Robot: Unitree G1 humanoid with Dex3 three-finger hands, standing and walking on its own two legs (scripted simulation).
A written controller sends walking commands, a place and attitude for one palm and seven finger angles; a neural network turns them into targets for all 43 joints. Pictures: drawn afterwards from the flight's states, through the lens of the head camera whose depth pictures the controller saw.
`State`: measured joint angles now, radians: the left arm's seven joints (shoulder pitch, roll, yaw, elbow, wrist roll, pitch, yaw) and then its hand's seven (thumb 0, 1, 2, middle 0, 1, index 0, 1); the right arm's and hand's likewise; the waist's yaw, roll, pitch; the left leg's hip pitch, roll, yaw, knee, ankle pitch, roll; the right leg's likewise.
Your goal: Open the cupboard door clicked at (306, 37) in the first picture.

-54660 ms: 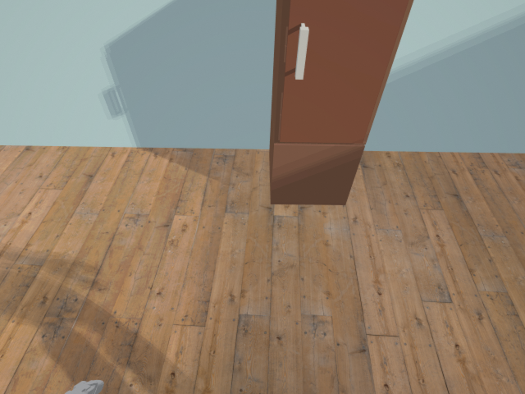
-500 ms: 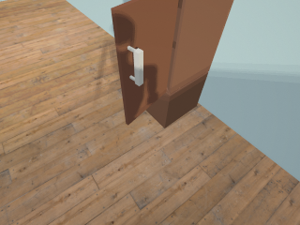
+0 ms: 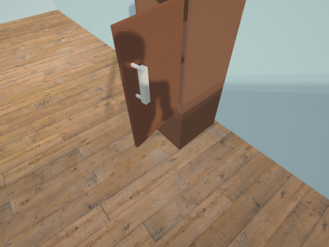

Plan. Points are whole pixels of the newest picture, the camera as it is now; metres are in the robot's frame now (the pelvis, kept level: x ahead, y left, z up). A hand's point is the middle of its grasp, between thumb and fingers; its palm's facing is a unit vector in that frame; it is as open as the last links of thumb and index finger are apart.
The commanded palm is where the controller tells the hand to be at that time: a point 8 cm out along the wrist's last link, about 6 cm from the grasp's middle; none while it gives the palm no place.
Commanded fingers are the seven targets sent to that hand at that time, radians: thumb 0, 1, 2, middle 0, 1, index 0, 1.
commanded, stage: let the arm hang, fingers relaxed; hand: left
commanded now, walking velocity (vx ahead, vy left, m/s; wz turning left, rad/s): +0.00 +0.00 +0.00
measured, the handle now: (140, 83) +0.64 +0.13 +0.03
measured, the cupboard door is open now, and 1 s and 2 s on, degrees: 100 100 100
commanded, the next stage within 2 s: look to check the result in 0.08 s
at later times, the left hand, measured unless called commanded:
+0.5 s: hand out of the picture +0.08 +0.23 -0.16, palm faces -0.02 -0.94 -0.33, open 7.4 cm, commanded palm none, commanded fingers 0.00 0.90 0.90 -0.20 -0.30 -0.20 -0.30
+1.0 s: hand out of the picture +0.11 +0.22 -0.16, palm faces -0.03 -0.95 -0.32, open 7.4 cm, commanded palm none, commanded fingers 0.00 0.90 0.90 -0.20 -0.30 -0.20 -0.30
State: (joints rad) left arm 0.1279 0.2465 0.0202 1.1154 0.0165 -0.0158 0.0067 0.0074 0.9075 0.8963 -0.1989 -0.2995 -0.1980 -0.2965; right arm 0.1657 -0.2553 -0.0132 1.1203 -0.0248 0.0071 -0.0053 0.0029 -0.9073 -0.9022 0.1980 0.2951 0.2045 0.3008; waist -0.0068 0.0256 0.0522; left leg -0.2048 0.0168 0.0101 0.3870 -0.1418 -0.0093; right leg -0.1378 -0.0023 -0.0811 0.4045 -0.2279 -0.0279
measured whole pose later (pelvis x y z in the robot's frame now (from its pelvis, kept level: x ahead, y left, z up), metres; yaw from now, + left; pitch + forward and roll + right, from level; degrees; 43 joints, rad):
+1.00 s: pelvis +0.04 -0.01 +0.00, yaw -1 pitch -2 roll +0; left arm 0.13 0.29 0.01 1.14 0.01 -0.02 0.01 0.01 0.91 0.90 -0.20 -0.30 -0.20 -0.30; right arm 0.13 -0.29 0.00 1.13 -0.02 0.01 -0.01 0.00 -0.91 -0.90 0.20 0.30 0.21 0.30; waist 0.00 0.02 0.06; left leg -0.12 0.04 0.03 0.32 -0.17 -0.03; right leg -0.05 0.02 -0.06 0.30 -0.23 -0.04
